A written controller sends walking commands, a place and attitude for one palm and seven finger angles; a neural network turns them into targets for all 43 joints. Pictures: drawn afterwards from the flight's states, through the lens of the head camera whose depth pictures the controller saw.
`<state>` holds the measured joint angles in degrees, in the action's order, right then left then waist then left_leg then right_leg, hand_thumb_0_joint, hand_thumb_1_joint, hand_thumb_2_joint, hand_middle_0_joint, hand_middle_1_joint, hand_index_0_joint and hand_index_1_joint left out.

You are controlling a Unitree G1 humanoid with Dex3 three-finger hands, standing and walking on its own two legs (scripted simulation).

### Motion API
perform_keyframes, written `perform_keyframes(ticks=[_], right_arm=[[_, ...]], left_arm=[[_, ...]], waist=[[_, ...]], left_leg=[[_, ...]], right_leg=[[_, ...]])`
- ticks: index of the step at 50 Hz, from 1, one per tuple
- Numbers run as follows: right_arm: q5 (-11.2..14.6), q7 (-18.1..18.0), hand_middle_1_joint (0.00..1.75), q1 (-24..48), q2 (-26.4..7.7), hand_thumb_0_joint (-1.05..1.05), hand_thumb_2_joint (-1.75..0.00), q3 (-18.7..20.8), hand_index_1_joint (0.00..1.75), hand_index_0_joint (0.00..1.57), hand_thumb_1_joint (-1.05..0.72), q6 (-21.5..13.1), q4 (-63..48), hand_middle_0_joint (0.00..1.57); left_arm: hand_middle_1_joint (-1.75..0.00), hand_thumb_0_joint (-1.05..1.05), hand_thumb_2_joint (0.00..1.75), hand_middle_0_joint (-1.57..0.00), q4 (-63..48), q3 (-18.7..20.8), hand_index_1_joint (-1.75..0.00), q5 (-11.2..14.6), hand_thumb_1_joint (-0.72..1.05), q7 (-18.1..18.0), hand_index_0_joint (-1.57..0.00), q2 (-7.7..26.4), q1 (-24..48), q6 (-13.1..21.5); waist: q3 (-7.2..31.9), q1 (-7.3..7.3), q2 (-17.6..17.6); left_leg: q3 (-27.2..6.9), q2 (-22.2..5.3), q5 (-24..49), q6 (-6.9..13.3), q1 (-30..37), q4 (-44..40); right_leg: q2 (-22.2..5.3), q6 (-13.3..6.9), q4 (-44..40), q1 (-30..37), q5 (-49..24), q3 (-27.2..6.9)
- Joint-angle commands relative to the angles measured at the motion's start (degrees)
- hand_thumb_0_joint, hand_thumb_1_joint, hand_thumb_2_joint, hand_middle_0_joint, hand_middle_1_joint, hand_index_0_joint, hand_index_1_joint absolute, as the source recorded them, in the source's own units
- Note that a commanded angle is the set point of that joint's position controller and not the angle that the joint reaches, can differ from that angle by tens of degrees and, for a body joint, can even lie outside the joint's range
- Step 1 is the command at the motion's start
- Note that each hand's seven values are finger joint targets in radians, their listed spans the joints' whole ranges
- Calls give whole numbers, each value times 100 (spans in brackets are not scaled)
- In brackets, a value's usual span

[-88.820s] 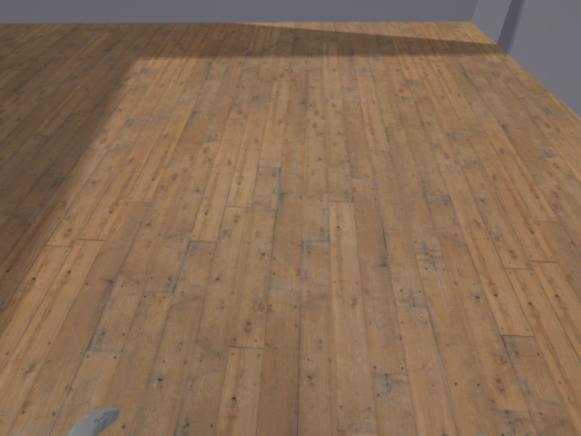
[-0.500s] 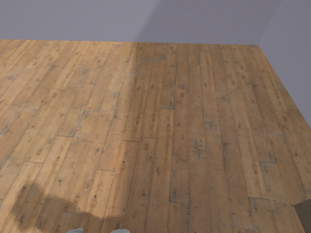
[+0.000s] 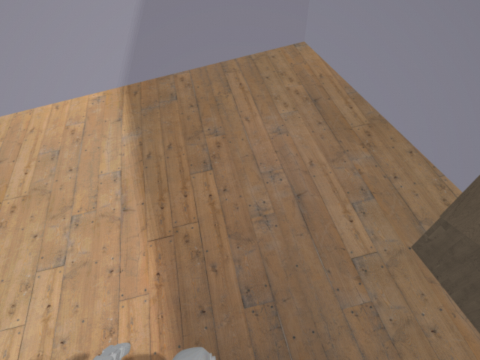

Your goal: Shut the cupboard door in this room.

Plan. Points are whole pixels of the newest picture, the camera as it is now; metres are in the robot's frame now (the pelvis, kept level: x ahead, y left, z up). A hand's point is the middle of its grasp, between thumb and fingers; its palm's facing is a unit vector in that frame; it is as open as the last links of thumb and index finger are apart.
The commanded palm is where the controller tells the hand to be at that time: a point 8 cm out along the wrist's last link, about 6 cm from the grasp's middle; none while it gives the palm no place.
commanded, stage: turn to face it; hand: left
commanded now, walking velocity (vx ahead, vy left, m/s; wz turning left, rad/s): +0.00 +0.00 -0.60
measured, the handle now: out of the picture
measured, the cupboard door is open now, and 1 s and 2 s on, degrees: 16 16 16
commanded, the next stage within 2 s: take the last steps up to it in 1.40 s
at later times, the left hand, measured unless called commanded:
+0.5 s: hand (142, 351) +0.16 +0.21 -0.16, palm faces -0.24 -0.95 -0.21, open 7.4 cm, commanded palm none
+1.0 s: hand (189, 323) +0.20 +0.13 -0.15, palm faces -0.54 -0.81 -0.24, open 7.4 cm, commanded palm none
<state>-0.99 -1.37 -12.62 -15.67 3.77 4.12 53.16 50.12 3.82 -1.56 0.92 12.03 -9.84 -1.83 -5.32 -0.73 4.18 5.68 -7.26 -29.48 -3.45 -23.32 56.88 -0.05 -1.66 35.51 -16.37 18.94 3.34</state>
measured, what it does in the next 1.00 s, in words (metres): steps on the spot, turning right: left foot, then right foot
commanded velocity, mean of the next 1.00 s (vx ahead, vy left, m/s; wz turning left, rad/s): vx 0.00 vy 0.00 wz -0.59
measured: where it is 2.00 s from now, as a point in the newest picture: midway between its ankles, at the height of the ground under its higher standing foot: outside the picture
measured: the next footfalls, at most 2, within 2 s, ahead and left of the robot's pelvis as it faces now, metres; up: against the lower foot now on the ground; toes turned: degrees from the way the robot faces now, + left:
left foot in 0.32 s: +0.08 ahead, +0.13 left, +0.00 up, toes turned -9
right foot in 0.70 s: +0.00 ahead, -0.13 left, +0.00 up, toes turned -29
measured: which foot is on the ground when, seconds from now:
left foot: up 0.00-0.30, down 0.32-0.70, up 0.72-1.00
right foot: down 0.00-0.32, up 0.34-0.68, down 0.70-1.00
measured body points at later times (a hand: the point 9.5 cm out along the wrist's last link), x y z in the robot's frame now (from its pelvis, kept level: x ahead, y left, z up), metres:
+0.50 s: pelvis +0.02 +0.03 +0.01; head +0.07 +0.04 +0.46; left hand +0.17 +0.26 -0.14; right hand +0.03 -0.23 -0.11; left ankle +0.04 +0.14 -0.73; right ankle -0.04 -0.09 -0.65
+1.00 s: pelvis +0.02 +0.00 +0.01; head +0.06 -0.03 +0.46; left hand +0.23 +0.17 -0.13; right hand -0.05 -0.27 -0.13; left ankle +0.10 +0.11 -0.70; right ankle -0.03 -0.11 -0.73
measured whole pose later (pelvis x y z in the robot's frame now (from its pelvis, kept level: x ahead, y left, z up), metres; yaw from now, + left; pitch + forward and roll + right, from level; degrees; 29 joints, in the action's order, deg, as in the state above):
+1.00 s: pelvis +0.02 +0.00 +0.01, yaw -35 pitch +1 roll +1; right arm -0.7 -0.9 -9.7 -14.5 3.0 2.8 50.5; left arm 51.4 3.4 -1.8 0.6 12.9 -10.6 -2.5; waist -4.7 0.2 -0.8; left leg 1.8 -2.5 -22.9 -4.5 -23.0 44.8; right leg 1.5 -0.5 30.0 -17.0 14.3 -5.4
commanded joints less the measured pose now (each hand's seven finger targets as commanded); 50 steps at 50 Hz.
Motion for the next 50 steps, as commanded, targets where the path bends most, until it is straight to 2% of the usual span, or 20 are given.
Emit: perform_keyframes(ticks=[1, 4, 11, 14, 15, 16, 17, 18, 19, 22, 29, 32, 33, 34, 35, 36, 38, 41, 47, 50], right_arm=[[-2, 34, 30, 357, -425, 0, -90, 91, 30, 20, -90, -220, -666, 20], [2, 69, 30, 153, -309, 0, -90, 83, 30, 20, -90, -201, -558, 20], [56, 3, 30, 307, -215, 0, -90, 34, 30, 20, -90, -314, -717, 20], [88, -54, 30, -321, -305, 0, -90, 33, 30, 20, -90, -392, -493, 20], [29, -87, 30, -433, -671, 0, -90, 78, 30, 20, -90, -458, -491, 20], [-39, -97, 30, -521, -1183, 0, -90, 163, 30, 20, -90, -471, -545, 20], [-85, -114, 30, -562, -1175, 0, -90, 141, 30, 20, -90, -424, -588, 20], [-111, -121, 30, -295, -968, 0, -90, 82, 30, 20, -90, -431, -675, 20], [-109, -138, 30, 2, -833, 0, -90, 43, 30, 20, -90, -461, -730, 20], [-102, -146, 30, -9, -687, 0, -90, 21, 30, 20, -90, -446, -737, 20], [-86, -60, 30, -302, -879, 0, -90, 171, 30, 20, -90, -387, -510, 20], [-44, -14, 30, -135, -963, 0, -90, 221, 30, 20, -90, -356, -518, 20], [-4, 12, 30, -60, -899, 0, -90, 224, 30, 20, -90, -350, -554, 20], [48, 50, 30, -24, -482, 0, -90, 141, 30, 20, -90, -329, -727, 20], [28, 25, 30, 472, -327, 0, -90, 51, 30, 20, -90, -279, -982, 20], [46, -12, 30, 451, -415, 0, -90, 23, 30, 20, -90, -213, -959, 20], [20, -11, 30, 472, -433, 0, -90, 64, 30, 20, -90, -204, -829, 20], [-4, 70, 30, 187, -380, 0, -90, 66, 30, 20, -90, -205, -643, 20], [40, 36, 30, 228, -271, 0, -90, 26, 30, 20, -90, -281, -698, 20], [73, -22, 30, -181, -295, 0, -90, 21, 30, 20, -90, -349, -591, 20]], left_arm=[[-30, 0, 90, -20, -373, 244, -30, 51, 90, -171, -20, 1109, -113, 72], [-30, 0, 90, -20, -405, 246, -30, 16, 90, -155, -20, 1132, -27, 95], [-30, 0, 90, -20, -317, 320, -30, -16, 90, -134, -20, 1277, -260, 52], [-30, 0, 90, -20, -338, 288, -30, 54, 90, -136, -20, 1126, 58, -4], [-30, 0, 90, -20, -426, 233, -30, 115, 90, -109, -20, 837, -38, -43], [-30, 0, 90, -20, -522, 164, -30, 141, 90, -49, -20, 587, -99, -43], [-30, 0, 90, -20, -545, 188, -30, 74, 90, -48, -20, 781, 67, -56], [-30, 0, 90, -20, -510, 235, -30, 32, 90, -10, -20, 791, -16, -72], [-30, 0, 90, -20, -412, 264, -30, 7, 90, 18, -20, 764, -76, -101], [-30, 0, 90, -20, -367, 228, -30, 46, 90, 99, -20, 654, 30, -150], [-30, 0, 90, -20, -474, 139, -30, 44, 90, 147, -20, 471, 297, -101], [-30, 0, 90, -20, -342, 172, -30, 42, 90, 131, -20, 572, -84, -42], [-30, 0, 90, -20, -222, 223, -30, 20, 90, 102, -20, 815, -471, 2], [-30, 0, 90, -20, -134, 331, -30, -37, 90, 20, -20, 1438, -784, 77], [-30, 0, 90, -20, -43, 386, -30, 33, 90, -62, -20, 1773, -1056, 86], [-30, 0, 90, -20, -60, 361, -30, 55, 90, -115, -20, 1757, -1019, 70], [-30, 0, 90, -20, -243, 340, -30, 24, 90, -168, -20, 1450, -275, 40], [-30, 0, 90, -20, -409, 241, -30, 14, 90, -147, -20, 1221, 172, 59], [-30, 0, 90, -20, -297, 297, -30, -8, 90, -115, -20, 1356, -126, 42], [-30, 0, 90, -20, -302, 294, -30, 28, 90, -115, -20, 1310, 56, 7]], waist=[[557, 139, -1527], [682, 36, -1180], [835, 192, -1263], [990, -147, -1073], [1081, -143, -70], [1022, -146, 1440], [878, -224, 947], [747, -42, 466], [698, 87, 829], [600, 54, 610], [791, -153, 935], [839, 100, 690], [959, 305, 159], [1013, 463, -1475], [781, 665, -2174], [778, 587, -1694], [455, 328, -2047], [611, 37, -1455], [862, 182, -1352], [980, -33, -1342]], left_leg=[[-600, 30, 622, -117, -1160, 1007], [-454, 209, 865, -166, -691, 418], [-447, 489, 494, -109, -148, -1401], [-458, 489, 1743, -48, 1317, -3200], [-1237, -322, 1846, 200, 2022, -3857], [-2527, -1686, 2838, 812, 2269, -4105], [-2559, -2069, 3181, 1248, 1760, -4018], [-2095, -1818, 3360, 1279, 1496, -3999], [-1792, -1620, 3734, 1195, 1452, -3918], [-808, -1204, 4412, 1064, 1702, -3628], [-168, -1275, 4290, 1004, 1980, -3189], [149, -1193, 3692, 667, 1439, -2598], [335, -962, 3161, 405, 964, -1931], [698, -273, 1209, 37, -293, -782], [245, 277, -907, -90, -1134, 350], [-426, 127, -632, -23, -1187, 920], [-596, 16, -22, -47, -1399, 1100], [-421, 145, 636, -125, -617, 523], [-307, 484, 580, -133, -116, -1166], [-308, 611, 1182, -80, 699, -2456]], right_leg=[[-1417, -877, -1652, 790, -2396, -1801], [-1212, -804, -1656, 582, -1983, -1603], [-1260, -982, -1319, 745, -2413, -2384], [-818, -454, -678, -23, -2208, -2216], [-193, -124, -77, -813, -1115, -1718], [442, 225, 1234, -1602, 1222, -773], [209, 245, 2343, -1460, 1670, -714], [75, 287, 2851, -1441, 1345, -717], [-9, 354, 3144, -1585, 1164, -649], [-100, 468, 3005, -1548, 836, -402], [-30, 388, 928, -746, 630, 195], [66, 250, -411, 308, -437, 353], [-134, 123, -1061, 1050, -1130, 55], [-1386, -340, -1566, 1914, -2294, -1627], [-2264, -995, -1590, 1656, -4003, -2784], [-2317, -1258, -1674, 1371, -3214, -2640], [-1780, -1092, -1865, 846, -1762, -2484], [-1232, -823, -1644, 303, -1814, -1678], [-1179, -908, -1385, 570, -2046, -2191], [-995, -655, -998, 323, -2295, -2332]])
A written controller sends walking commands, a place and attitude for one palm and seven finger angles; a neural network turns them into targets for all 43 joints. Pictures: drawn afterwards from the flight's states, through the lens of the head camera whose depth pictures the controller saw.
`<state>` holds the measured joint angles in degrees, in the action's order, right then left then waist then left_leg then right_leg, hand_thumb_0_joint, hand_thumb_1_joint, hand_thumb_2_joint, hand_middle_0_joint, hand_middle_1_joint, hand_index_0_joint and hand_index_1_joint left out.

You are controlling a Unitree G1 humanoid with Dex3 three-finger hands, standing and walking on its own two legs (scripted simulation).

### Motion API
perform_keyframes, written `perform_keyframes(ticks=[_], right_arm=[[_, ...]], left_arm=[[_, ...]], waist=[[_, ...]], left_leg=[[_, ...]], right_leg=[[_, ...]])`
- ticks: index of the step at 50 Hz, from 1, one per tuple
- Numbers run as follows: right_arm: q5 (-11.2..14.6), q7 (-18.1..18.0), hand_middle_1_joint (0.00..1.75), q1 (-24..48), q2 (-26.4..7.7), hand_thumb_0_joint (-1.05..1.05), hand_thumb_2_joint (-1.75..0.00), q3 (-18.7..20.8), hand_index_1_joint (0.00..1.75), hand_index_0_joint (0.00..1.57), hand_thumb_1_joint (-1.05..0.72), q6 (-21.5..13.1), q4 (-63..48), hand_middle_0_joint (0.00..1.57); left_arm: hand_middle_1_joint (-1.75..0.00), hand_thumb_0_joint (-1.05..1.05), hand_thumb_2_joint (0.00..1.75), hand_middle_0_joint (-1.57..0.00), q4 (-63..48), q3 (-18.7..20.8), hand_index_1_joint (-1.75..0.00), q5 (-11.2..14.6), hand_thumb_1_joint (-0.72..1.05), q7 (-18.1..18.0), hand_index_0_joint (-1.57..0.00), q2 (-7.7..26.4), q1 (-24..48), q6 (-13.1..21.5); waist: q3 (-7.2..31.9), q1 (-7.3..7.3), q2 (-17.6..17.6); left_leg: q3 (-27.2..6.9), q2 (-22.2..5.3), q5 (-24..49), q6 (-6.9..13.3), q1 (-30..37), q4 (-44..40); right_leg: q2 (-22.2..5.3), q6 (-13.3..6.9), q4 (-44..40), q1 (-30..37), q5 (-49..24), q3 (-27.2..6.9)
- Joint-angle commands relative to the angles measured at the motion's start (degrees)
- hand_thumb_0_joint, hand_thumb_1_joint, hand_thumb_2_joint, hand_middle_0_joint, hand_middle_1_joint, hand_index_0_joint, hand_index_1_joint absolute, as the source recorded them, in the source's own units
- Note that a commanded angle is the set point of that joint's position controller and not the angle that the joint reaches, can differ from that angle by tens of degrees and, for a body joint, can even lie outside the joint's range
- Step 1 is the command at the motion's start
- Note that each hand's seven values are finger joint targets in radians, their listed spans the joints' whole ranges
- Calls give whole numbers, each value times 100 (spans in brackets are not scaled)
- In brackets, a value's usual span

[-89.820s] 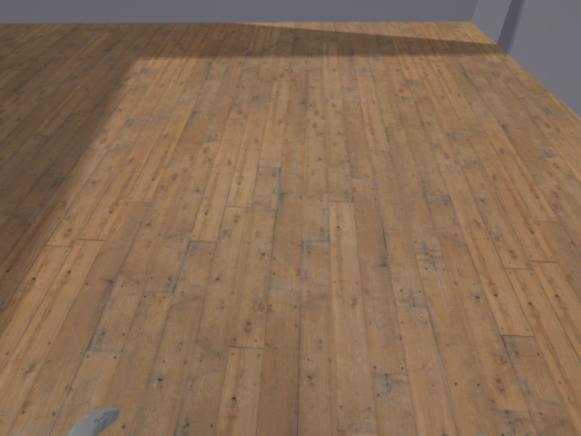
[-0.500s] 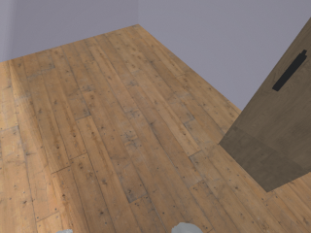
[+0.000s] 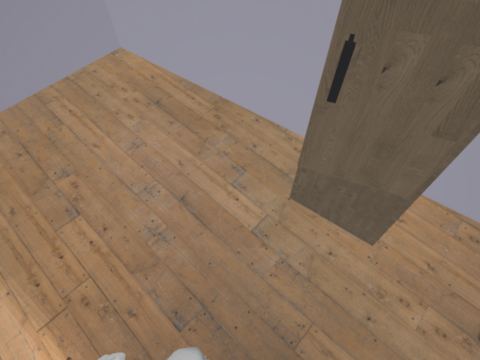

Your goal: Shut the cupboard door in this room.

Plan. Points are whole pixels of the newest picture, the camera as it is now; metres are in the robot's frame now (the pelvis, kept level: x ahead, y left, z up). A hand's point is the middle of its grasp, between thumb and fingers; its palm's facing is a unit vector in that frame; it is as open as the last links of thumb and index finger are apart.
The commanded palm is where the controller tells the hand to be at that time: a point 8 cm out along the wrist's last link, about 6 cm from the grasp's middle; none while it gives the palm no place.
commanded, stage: turn to face it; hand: left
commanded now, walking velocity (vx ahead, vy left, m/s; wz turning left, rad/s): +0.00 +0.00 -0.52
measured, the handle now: (341, 69) +0.73 -0.20 +0.07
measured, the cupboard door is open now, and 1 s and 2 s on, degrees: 16 16 16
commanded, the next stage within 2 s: take the last steps up to it in 0.40 s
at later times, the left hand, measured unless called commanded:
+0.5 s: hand (161, 345) +0.16 +0.16 -0.15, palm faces -0.24 -0.93 -0.28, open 7.4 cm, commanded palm none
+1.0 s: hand (180, 322) +0.20 +0.13 -0.17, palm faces -0.37 -0.92 -0.14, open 7.4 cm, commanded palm none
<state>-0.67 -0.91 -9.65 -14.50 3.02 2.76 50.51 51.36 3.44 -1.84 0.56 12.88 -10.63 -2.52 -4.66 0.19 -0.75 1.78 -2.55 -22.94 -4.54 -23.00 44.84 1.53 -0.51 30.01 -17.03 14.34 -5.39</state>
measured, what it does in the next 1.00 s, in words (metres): steps on the spot, turning right: left foot, then right foot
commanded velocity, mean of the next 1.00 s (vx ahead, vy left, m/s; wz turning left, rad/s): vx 0.16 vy -0.08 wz -0.28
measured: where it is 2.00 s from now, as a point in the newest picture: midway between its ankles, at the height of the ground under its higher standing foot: (296, 348)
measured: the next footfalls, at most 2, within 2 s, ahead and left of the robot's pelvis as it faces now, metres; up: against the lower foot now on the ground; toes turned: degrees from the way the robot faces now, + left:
left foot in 0.06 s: +0.06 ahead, +0.13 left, +0.00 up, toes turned +0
right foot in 0.42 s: +0.02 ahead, -0.12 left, +0.00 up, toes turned -16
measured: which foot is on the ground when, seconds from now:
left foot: up 0.00-0.04, down 0.06-0.42, up 0.44-0.76, down 0.78-1.00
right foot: down 0.00-0.06, up 0.08-0.40, down 0.42-0.78, up 0.80-1.00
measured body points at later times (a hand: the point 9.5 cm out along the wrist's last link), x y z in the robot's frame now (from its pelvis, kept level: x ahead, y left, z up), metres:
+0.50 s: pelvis +0.01 -0.01 -0.01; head +0.04 -0.04 +0.44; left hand +0.17 +0.21 -0.13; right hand -0.03 -0.27 -0.17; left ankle +0.01 +0.13 -0.70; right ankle -0.02 -0.11 -0.74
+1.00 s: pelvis +0.08 -0.03 +0.01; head +0.12 +0.00 +0.46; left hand +0.22 +0.18 -0.16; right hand -0.04 -0.24 -0.12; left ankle +0.07 +0.09 -0.74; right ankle +0.04 -0.18 -0.64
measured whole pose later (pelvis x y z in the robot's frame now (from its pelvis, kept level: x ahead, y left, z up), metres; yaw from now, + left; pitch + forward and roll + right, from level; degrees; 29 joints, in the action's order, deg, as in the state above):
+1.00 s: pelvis +0.08 -0.03 +0.01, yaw -22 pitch +0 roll -2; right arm -2.1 -2.6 -23.4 -9.1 0.6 -2.6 58.3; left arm 57.3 5.0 -2.4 2.7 13.6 -13.2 -2.8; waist -1.9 -1.3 -2.8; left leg 9.3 -5.5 -16.9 -0.5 -5.0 22.1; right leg -1.4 0.0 65.5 -33.6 12.5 -1.0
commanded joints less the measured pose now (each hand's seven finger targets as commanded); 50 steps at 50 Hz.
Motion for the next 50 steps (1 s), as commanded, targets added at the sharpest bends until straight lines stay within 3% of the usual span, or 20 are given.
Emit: perform_keyframes(ticks=[1, 3, 4, 9, 15, 18, 19, 21, 23, 24, 27, 33, 36, 37, 38, 39, 40, 42, 45, 50], right_arm=[[40, -92, 30, -720, -499, 0, -90, 101, 30, 20, -90, -256, -226, 20], [-83, -127, 30, -834, -1376, 0, -90, 252, 30, 20, -90, -328, -288, 20], [-100, -128, 30, -857, -1347, 0, -90, 221, 30, 20, -90, -288, -327, 20], [-138, -186, 30, -372, -822, 0, -90, 69, 30, 20, -90, -315, -381, 20], [-134, -124, 30, -739, -935, 0, -90, 176, 30, 20, -90, -256, -94, 20], [-84, -93, 30, -601, -987, 0, -90, 213, 30, 20, -90, -225, -33, 20], [-38, -59, 30, -599, -881, 0, -90, 216, 30, 20, -90, -214, -32, 20], [8, -41, 30, -106, -288, 0, -90, 78, 30, 20, -90, -175, -358, 20], [3, -75, 30, -109, -296, 0, -90, 86, 30, 20, -90, -70, -242, 20], [-7, -78, 30, -211, -339, 0, -90, 91, 30, 20, -90, -65, -135, 20], [-65, 6, 30, -523, -320, 0, -90, 92, 30, 20, -90, -66, 106, 20], [-107, 61, 30, -237, -214, 0, -90, 90, 30, 20, -90, -221, 3, 20], [-107, -14, 30, -935, -180, 0, -90, 65, 30, 20, -90, -361, 240, 20], [-114, -66, 30, -1424, -350, 0, -90, 96, 30, 20, -90, -424, 413, 20], [-200, -115, 30, -1909, -935, 0, -90, 214, 30, 20, -90, -475, 549, 20], [-201, -170, 30, -2230, -1289, 0, -90, 272, 30, 20, -90, -471, 532, 20], [-194, -189, 30, -2040, -1265, 0, -90, 249, 30, 20, -90, -458, 475, 20], [-188, -195, 30, -1398, -798, 0, -90, 100, 30, 20, -90, -518, 341, 20], [-137, -237, 30, -1501, -467, 0, -90, -21, 30, 20, -90, -642, 430, 20], [-121, -209, 30, -1935, -415, 0, -90, -7, 30, 20, -90, -658, 703, 20]], left_arm=[[-30, 0, 90, -20, -452, 307, -30, 94, 90, -74, -20, 1127, 252, 55], [-30, 0, 90, -20, -619, 182, -30, 176, 90, -2, -20, 526, 62, 17], [-30, 0, 90, -20, -648, 179, -30, 108, 90, -6, -20, 737, 260, 19], [-30, 0, 90, -20, -430, 210, -30, 73, 90, 118, -20, 548, 178, -44], [-30, 0, 90, -20, -438, 113, -30, 80, 90, 112, -20, 318, 380, -26], [-30, 0, 90, -20, -290, 118, -30, 79, 90, 83, -20, 381, -37, 45], [-30, 0, 90, -20, -179, 156, -30, 55, 90, 55, -20, 594, -317, 87], [-30, 0, 90, -20, 32, 316, -30, 19, 90, -71, -20, 1476, -897, 188], [-30, 0, 90, -20, -24, 262, -30, 38, 90, -143, -20, 1237, -559, 174], [-30, 0, 90, -20, -44, 271, -30, 36, 90, -193, -20, 1080, -284, 169], [-30, 0, 90, -20, -145, 152, -30, 62, 90, -158, -20, 808, 4, 210], [-30, 0, 90, -20, 41, 219, -30, 3, 90, -60, -20, 937, -224, 258], [-30, 0, 90, -20, 88, 222, -30, 48, 90, 0, -20, 857, -78, 232], [-30, 0, 90, -20, 68, 177, -30, 85, 90, 27, -20, 645, 9, 214], [-30, 0, 90, -20, -56, 85, -30, 129, 90, 80, -20, 164, -75, 196], [-30, 0, 90, -20, -275, 64, -30, 57, 90, 108, -20, 253, 260, 200], [-30, 0, 90, -20, -358, 148, -30, -30, 90, 163, -20, 464, 491, 173], [-30, 0, 90, -20, -74, 238, -30, -99, 90, 235, -20, 460, 194, 142], [-30, 0, 90, -20, 162, 177, -30, -39, 90, 260, -20, 247, -135, 100], [-30, 0, 90, -20, 146, 76, -30, -2, 90, 264, -20, 49, 173, 71]], waist=[[966, -264, -742], [980, -259, 1795], [800, -322, 1457], [562, -55, 1161], [667, -246, 1376], [766, -13, 1169], [853, 104, 706], [745, 441, -1643], [443, 241, -1105], [465, 123, -1500], [636, -114, -1067], [328, 45, -818], [305, -278, -600], [350, -531, -59], [400, -674, 1772], [185, -805, 1995], [-197, -703, 1151], [-335, -302, 1128], [-121, -170, 970], [-103, -225, 928]], left_leg=[[84, 58, 1056, 62, 1342, -1936], [-2076, -2097, 1702, 899, 2188, -2922], [-2166, -2507, 2215, 1329, 1721, -2843], [-386, -1600, 4144, 1194, 1698, -2338], [-19, -1631, 3884, 1183, 1840, -2115], [148, -1550, 3356, 921, 1473, -1616], [301, -1300, 2663, 665, 968, -1213], [679, -89, -1420, 122, -856, 911], [-141, -227, -997, 184, -1104, 1828], [-159, -273, -774, 162, -1175, 1994], [-4, -234, -49, 68, -698, 1854], [320, -131, -214, 129, -201, -20], [542, 55, 502, 203, 1332, -1468], [222, -178, 509, 253, 2284, -2126], [-1809, -1620, -948, 591, 2799, -3052], [-3224, -2719, -1761, 1048, 2421, -3678], [-3086, -2824, -1974, 1224, 1829, -3935], [-2010, -2114, -700, 734, 1446, -3752], [-519, -1625, 1937, 429, 1776, -3304], [147, -1560, 2747, 828, 2151, -3168]], right_leg=[[-951, -524, -207, -28, -1589, -1294], [282, 97, 1682, -1539, 1469, 46], [2, 125, 2732, -1408, 2033, 161], [-242, 317, 3279, -1373, 1367, 520], [-152, 231, 1554, -592, 1135, 958], [-107, 118, 23, 423, 33, 1049], [-257, 47, -640, 1171, -702, 804], [-2342, -961, -1104, 1759, -3422, -1671], [-2087, -1261, -1199, 1206, -2578, -1262], [-1935, -1207, -1196, 1209, -2422, -1299], [-1377, -968, -1263, 884, -1555, -426], [-1354, -1191, -1667, 565, 912, -894], [-1026, -970, -1221, -324, 1326, -793], [-713, -717, -537, -1095, 1551, -519], [50, -316, 1146, -2077, 1683, 200], [44, -187, 2433, -2526, 1871, 475], [-302, -203, 3067, -2589, 1439, 93], [-410, -70, 3675, -2454, 518, 145], [-363, 69, 3807, -2294, -143, 254], [-455, 126, 3430, -2578, -525, 556]])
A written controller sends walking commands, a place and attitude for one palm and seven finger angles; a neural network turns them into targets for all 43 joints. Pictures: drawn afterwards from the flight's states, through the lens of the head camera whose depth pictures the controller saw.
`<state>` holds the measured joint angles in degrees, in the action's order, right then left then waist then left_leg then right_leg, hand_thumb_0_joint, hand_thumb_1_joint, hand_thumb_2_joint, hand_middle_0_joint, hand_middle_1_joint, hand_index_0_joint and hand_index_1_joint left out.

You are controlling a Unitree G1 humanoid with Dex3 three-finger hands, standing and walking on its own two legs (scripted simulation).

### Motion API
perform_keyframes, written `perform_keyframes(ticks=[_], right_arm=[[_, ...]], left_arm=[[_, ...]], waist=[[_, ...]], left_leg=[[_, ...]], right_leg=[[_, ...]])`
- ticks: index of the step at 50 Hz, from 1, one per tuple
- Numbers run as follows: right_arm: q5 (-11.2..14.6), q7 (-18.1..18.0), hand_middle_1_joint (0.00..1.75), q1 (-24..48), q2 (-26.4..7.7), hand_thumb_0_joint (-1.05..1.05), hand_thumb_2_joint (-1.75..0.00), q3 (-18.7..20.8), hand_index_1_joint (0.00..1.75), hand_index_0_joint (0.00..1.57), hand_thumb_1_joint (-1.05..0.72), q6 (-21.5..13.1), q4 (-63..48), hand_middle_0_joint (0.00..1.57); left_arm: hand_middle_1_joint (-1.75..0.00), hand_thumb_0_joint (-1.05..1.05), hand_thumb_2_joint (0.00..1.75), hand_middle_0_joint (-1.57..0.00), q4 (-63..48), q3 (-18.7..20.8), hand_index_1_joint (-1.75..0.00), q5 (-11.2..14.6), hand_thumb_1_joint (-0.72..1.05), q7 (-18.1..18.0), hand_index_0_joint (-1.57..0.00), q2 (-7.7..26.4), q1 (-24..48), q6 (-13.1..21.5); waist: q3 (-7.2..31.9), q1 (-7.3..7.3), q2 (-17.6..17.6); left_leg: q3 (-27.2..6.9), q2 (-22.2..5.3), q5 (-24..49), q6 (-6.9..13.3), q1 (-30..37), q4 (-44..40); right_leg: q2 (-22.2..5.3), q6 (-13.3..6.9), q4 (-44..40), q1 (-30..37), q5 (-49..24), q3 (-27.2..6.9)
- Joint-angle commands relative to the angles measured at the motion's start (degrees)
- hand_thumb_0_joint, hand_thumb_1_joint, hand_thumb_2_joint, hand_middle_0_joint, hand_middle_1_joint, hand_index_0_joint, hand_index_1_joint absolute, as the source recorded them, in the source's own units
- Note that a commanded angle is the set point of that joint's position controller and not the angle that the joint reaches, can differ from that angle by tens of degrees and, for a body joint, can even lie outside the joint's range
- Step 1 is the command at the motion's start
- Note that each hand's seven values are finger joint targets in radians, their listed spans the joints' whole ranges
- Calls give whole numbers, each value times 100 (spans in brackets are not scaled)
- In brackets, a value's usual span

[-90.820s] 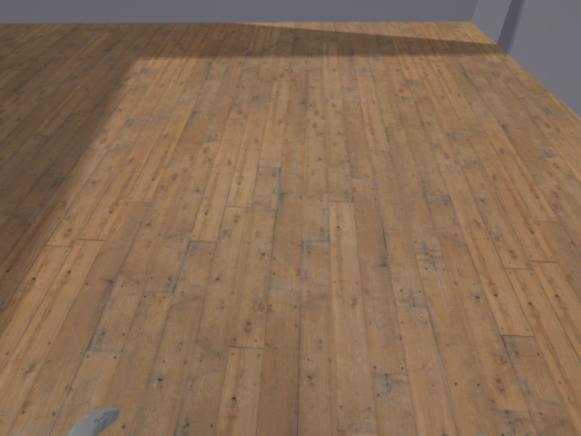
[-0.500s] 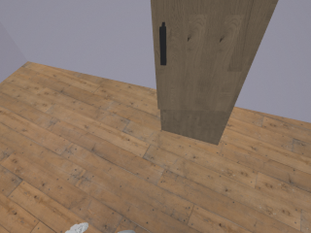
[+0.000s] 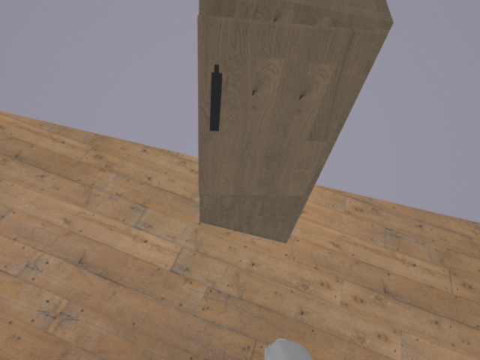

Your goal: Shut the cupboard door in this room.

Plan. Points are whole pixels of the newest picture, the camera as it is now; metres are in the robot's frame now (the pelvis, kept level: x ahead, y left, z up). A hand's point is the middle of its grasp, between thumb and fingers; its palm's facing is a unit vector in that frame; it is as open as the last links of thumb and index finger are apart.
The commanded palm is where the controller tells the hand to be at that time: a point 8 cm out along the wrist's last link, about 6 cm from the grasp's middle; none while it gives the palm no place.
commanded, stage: take the last steps up to it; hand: left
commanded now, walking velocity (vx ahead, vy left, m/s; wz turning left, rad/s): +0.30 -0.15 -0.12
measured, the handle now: (215, 98) +0.67 +0.09 +0.06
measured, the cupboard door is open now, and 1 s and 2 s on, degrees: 16 16 16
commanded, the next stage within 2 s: come to a stop and stand still in 0.42 s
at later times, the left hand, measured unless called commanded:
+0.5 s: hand (209, 308) +0.25 +0.06 -0.17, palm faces +0.00 -0.98 -0.22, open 7.2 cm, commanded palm none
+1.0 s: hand (208, 300) +0.27 +0.06 -0.18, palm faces +0.00 -0.96 -0.28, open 7.3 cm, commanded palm none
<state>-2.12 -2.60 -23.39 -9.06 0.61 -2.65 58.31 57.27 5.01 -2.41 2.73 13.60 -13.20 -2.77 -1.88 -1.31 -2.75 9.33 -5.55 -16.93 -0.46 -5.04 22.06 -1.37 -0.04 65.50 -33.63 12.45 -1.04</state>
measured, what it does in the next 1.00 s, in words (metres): walks ahead: right foot, then left foot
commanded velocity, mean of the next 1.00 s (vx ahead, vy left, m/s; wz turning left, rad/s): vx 0.00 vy -0.01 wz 0.02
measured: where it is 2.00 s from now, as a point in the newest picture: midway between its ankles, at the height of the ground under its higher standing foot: outside the picture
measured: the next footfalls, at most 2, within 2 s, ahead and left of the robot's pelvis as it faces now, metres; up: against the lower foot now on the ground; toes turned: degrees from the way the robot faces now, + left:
right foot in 0.26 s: +0.28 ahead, -0.20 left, +0.00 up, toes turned +0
left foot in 0.64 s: +0.31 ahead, -0.03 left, +0.00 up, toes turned +4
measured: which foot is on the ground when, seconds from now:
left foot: down 0.00-0.26, up 0.28-0.62, down 0.64-0.90, up 0.92-1.00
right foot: up 0.00-0.24, down 0.26-1.00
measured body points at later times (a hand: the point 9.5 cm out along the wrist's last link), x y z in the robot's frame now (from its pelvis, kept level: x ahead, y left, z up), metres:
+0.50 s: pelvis +0.18 -0.13 -0.01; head +0.22 -0.13 +0.44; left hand +0.25 +0.11 -0.16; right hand +0.20 -0.36 -0.16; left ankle +0.17 +0.00 -0.69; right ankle +0.18 -0.19 -0.75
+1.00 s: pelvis +0.25 -0.13 -0.02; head +0.30 -0.15 +0.43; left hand +0.27 +0.11 -0.16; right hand +0.31 -0.38 -0.18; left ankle +0.23 -0.01 -0.71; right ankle +0.18 -0.19 -0.75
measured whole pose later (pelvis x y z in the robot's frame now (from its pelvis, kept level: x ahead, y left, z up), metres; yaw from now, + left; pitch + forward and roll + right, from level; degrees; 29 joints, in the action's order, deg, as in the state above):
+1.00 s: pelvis +0.25 -0.13 -0.02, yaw -2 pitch +0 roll +1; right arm -0.8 -2.4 -7.7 -11.8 3.2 5.0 57.3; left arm 58.2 2.3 -2.1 -3.2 9.7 -14.1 -1.2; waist -6.4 1.1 0.8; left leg 1.5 1.0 -26.3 -0.5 -22.9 51.5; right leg 1.3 -4.8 31.2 -9.4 22.4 5.6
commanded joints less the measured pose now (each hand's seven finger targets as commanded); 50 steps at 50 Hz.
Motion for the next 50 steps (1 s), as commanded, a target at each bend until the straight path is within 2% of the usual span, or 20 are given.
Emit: perform_keyframes(ticks=[1, 7, 9, 11, 12, 13, 14, 16, 19, 20, 27, 30, 32, 33, 34, 36, 42, 44, 46, 50], right_arm=[[16, -32, 30, -600, -939, 0, -90, 248, 30, 20, -90, -112, -23, 20], [-37, 7, 30, -743, -1033, 0, -90, 327, 30, 20, -90, -58, 232, 20], [-24, 32, 30, -568, -1136, 0, -90, 370, 30, 20, -90, -32, 252, 20], [51, 61, 30, -245, -1151, 0, -90, 381, 30, 20, -90, -26, 221, 20], [141, 141, 30, -258, -921, 0, -90, 359, 30, 20, -90, -29, 195, 20], [213, 146, 30, -540, -399, 0, -90, 255, 30, 20, -90, -6, 68, 20], [218, 148, 30, -199, -498, 0, -90, 257, 30, 20, -90, 83, -89, 20], [162, 166, 30, 41, -405, 0, -90, 297, 30, 20, -90, 105, 19, 20], [58, 182, 30, -101, -183, 0, -90, 260, 30, 20, -90, 189, 129, 20], [34, 187, 30, -197, -107, 0, -90, 236, 30, 20, -90, 227, 159, 20], [81, 196, 30, 695, -72, 0, -90, 118, 30, 20, -90, 174, -83, 20], [128, 128, 30, 672, -109, 0, -90, 20, 30, 20, -90, 148, 50, 20], [148, 53, 30, 599, -530, 0, -90, 77, 30, 20, -90, 140, 56, 20], [160, 14, 30, 608, -689, 0, -90, 116, 30, 20, -90, 190, -5, 20], [154, 1, 30, 640, -773, 0, -90, 166, 30, 20, -90, 271, -31, 20], [174, -57, 30, 802, -766, 0, -90, 189, 30, 20, -90, 362, -98, 20], [147, -36, 30, 1067, -970, 0, -90, 377, 30, 20, -90, 530, -440, 20], [146, -1, 30, 1116, -781, 0, -90, 364, 30, 20, -90, 564, -500, 20], [144, 36, 30, 1457, -528, 0, -90, 333, 30, 20, -90, 637, -582, 20], [166, 46, 30, 1588, -567, 0, -90, 298, 30, 20, -90, 613, -448, 20]], left_arm=[[-30, 0, 90, -20, -476, -95, -30, 55, 90, 55, -20, -54, 555, 98], [-30, 0, 90, -20, -608, -173, -30, 96, 90, 67, -20, -43, 1249, 204], [-30, 0, 90, -20, -490, -127, -30, 116, 90, 22, -20, 110, 866, 265], [-30, 0, 90, -20, 30, -11, -30, 102, 90, -42, -20, 357, -654, 379], [-30, 0, 90, -20, 324, 125, -30, 60, 90, -121, -20, 857, -1546, 464], [-30, 0, 90, -20, 460, 189, -30, 104, 90, -206, -20, 1278, -1838, 505], [-30, 0, 90, -20, 373, 170, -30, 201, 90, -285, -20, 1243, -1517, 461], [-30, 0, 90, -20, 130, 26, -30, 165, 90, -331, -20, 720, -444, 455], [-30, 0, 90, -20, 21, -156, -30, 126, 90, -379, -20, 189, 113, 560], [-30, 0, 90, -20, 52, -177, -30, 120, 90, -379, -20, 114, 113, 597], [-30, 0, 90, -20, 326, -267, -30, 134, 90, -378, -20, -7, -347, 694], [-30, 0, 90, -20, 412, -322, -30, 189, 90, -470, -20, 29, -404, 675], [-30, 0, 90, -20, 410, -323, -30, 266, 90, -557, -20, 30, -538, 585], [-30, 0, 90, -20, 370, -327, -30, 253, 90, -623, -20, -6, -613, 513], [-30, 0, 90, -20, 320, -318, -30, 179, 90, -668, -20, -16, -616, 423], [-30, 0, 90, -20, 288, -282, -30, 166, 90, -674, -20, 145, -691, 332], [-30, 0, 90, -20, -17, -175, -30, 137, 90, -620, -20, 246, -642, 211], [-30, 0, 90, -20, -64, -144, -30, 85, 90, -608, -20, 374, -666, 198], [-30, 0, 90, -20, -21, -122, -30, 35, 90, -604, -20, 469, -783, 188], [-30, 0, 90, -20, -133, -107, -30, 58, 90, -643, -20, 526, -510, 192]], waist=[[-444, -102, 1115], [-639, -275, 1344], [-438, -67, 1309], [355, 650, 818], [1018, 1017, -253], [1544, 892, -1659], [1080, 774, -1157], [329, 400, -825], [182, -92, -12], [212, -180, -84], [104, 28, -99], [403, -19, 313], [699, 24, 364], [621, 28, 430], [205, 7, 448], [312, 39, 999], [635, 127, 399], [521, 187, -404], [246, 357, -661], [196, 282, -592]], left_leg=[[-543, -1289, 2029, 492, 392, -912], [-343, -1464, 2356, 601, 415, -777], [-299, -1489, 3065, 572, 177, -392], [97, -1081, 3315, 283, -250, 1101], [365, -518, 1781, 86, -1283, 2604], [-9, 405, -1903, -37, -2442, 4328], [-688, 212, -1857, 159, -2563, 5040], [-886, -151, -956, 171, -2766, 5381], [-820, -254, -474, 80, -2095, 4480], [-755, -216, -398, 41, -1997, 4173], [-523, 29, -202, -91, -1948, 1996], [-627, 234, 1046, -99, -1034, 674], [-933, -289, 4299, 221, -98, 726], [-1039, -511, 5047, 394, 106, 991], [-1025, -584, 5065, 456, 8, 1022], [-1091, -645, 5305, 544, 123, 1056], [-1208, -571, 3831, 493, -308, 1176], [-799, -29, 2013, 220, -820, 1781], [-796, 638, -1343, -31, -1903, 3081], [-1019, 494, -1272, -110, -2412, 3569]], right_leg=[[-218, 88, -361, -962, -395, 185], [-279, -117, -2431, -122, -167, 545], [-72, -264, -2838, 847, 126, 674], [174, -381, -3559, 2839, -421, 752], [-630, -599, -3946, 4275, -31, -161], [-1942, -1056, -4565, 4929, -207, -2166], [-2087, -1134, -5104, 4035, 21, -2370], [-1825, -1148, -5279, 2876, 845, -1802], [-1375, -1046, -5262, 1963, -546, -443], [-1284, -1012, -5249, 1855, -941, -174], [-1312, -1219, -5005, 2635, -2980, -227], [-1093, -699, -4239, 2946, -4552, -64], [-814, -60, -3905, 2598, -4116, 110], [-718, 79, -3965, 2307, -3416, 111], [-619, 125, -3956, 2070, -2935, 95], [-628, 77, -3826, 2076, -2717, 142], [-726, -280, -3648, 2256, -2476, -146], [-1302, -566, -3940, 2500, -3705, -578], [-1972, -1100, -4114, 2890, -5692, -1027], [-1677, -1207, -3963, 3470, -5490, -607]])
